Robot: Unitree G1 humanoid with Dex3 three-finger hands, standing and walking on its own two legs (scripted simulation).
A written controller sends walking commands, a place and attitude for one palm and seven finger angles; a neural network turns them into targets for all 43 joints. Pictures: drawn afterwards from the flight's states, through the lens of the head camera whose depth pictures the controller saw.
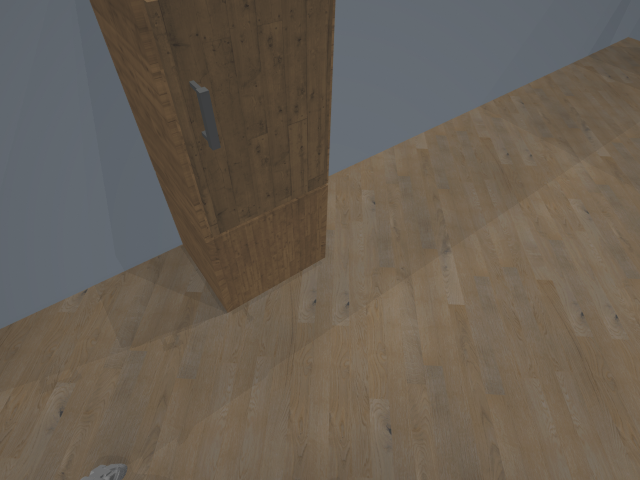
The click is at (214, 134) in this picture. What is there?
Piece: cupboard door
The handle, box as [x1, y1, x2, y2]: [189, 80, 220, 149]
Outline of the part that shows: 189,81 190,86 197,93 205,130 202,131 202,135 208,141 209,146 212,149 218,148 220,146 208,90 205,87 200,87 193,80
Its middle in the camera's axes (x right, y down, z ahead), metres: -0.25 -0.26 +0.81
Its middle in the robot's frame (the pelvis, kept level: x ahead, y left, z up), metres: +0.78 +0.29 +0.04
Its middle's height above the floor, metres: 0.81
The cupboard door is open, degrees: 0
